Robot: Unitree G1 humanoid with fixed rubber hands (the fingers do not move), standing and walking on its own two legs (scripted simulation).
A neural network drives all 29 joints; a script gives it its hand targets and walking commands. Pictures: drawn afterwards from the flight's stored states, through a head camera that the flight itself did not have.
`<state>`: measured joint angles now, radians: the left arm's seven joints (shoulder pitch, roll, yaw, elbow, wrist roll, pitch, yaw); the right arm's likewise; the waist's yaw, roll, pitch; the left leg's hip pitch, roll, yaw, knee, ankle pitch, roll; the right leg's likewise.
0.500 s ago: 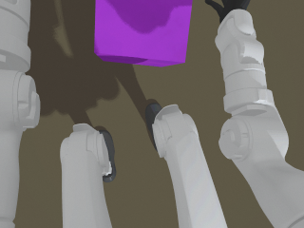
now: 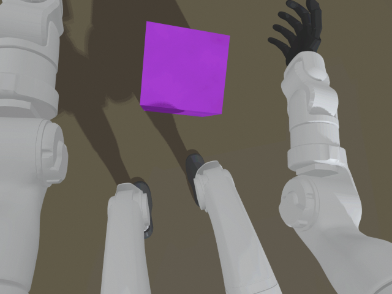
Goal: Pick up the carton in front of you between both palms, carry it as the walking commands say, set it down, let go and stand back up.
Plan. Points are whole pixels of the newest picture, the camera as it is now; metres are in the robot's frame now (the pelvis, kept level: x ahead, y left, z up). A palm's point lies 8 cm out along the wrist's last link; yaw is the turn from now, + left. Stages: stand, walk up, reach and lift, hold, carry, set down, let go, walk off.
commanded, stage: set down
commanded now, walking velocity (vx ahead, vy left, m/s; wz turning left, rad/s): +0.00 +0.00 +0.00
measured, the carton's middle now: (180, 79) +0.51 -0.10 -0.44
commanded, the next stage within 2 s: let go in 0.14 s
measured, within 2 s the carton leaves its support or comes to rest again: neither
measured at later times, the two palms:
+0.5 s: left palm out of the picture +0.49 +0.15 +0.01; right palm (353, 80) +0.40 -0.25 +0.02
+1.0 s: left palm out of the picture +0.35 +0.18 +0.10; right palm out of the picture +0.26 -0.26 +0.13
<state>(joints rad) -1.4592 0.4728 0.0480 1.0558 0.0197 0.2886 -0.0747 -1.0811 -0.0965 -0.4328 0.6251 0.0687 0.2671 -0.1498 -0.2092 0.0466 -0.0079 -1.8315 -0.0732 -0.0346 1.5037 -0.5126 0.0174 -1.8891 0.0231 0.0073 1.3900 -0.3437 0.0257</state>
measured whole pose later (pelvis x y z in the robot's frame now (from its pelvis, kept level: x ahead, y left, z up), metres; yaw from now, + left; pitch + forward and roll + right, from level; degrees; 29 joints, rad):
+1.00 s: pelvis +0.10 -0.02 +0.19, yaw +0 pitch +11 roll +0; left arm -0.04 0.17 0.12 0.58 0.06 0.02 0.03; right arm 0.19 -0.20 0.00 0.37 0.05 0.04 0.07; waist -0.10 -0.04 0.02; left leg -0.41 -0.02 -0.05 0.57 -0.35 -0.01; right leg -0.51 0.05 0.03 0.56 -0.24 -0.02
